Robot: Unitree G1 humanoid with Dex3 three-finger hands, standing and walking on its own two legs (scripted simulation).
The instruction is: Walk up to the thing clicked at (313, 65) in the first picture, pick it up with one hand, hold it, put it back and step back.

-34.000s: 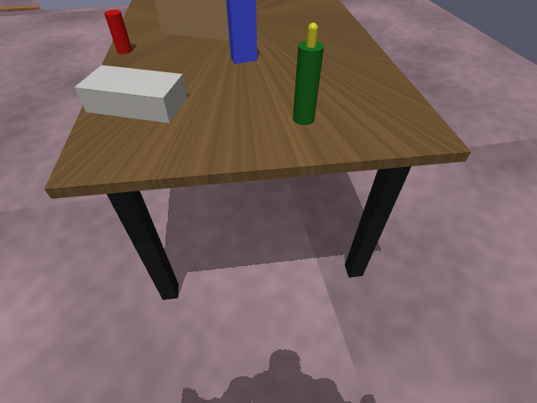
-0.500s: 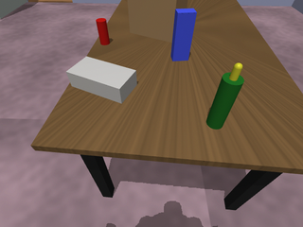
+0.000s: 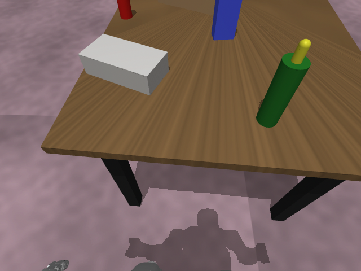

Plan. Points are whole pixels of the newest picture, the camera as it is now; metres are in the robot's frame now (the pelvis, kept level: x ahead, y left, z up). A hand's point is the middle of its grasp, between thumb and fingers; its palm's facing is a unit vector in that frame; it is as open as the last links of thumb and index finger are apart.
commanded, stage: step back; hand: right
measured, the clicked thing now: (282, 87) +0.50 -0.22 +0.10
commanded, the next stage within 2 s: none
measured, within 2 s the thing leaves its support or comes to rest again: neither
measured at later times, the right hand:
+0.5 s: hand out of the picture +0.01 -0.21 -0.15, palm faces +0.04 +0.91 -0.40, open 7.4 cm
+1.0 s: hand out of the picture -0.10 -0.20 -0.15, palm faces -0.05 +0.90 -0.43, open 7.4 cm
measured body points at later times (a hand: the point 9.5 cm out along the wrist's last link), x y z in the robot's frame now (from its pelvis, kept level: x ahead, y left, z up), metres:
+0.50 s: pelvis -0.07 +0.06 -0.01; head +0.01 +0.07 +0.43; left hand +0.05 +0.36 -0.14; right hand +0.01 -0.26 -0.12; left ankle -0.04 +0.14 -0.73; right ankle -0.10 -0.07 -0.71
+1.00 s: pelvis -0.19 +0.07 -0.02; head -0.12 +0.09 +0.42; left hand -0.05 +0.37 -0.14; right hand -0.10 -0.25 -0.13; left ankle -0.19 +0.19 -0.74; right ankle -0.11 -0.05 -0.73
